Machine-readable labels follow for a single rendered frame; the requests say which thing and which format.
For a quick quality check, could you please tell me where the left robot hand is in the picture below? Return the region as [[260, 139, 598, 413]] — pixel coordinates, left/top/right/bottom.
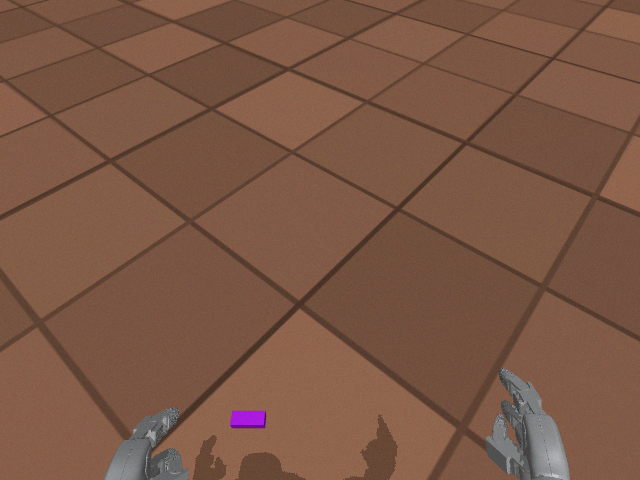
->
[[103, 407, 189, 480]]

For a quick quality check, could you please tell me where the small box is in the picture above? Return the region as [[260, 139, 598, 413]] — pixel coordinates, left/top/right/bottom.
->
[[230, 411, 266, 428]]

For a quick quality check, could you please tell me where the right robot hand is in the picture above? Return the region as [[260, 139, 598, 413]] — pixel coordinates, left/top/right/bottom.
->
[[486, 368, 570, 480]]

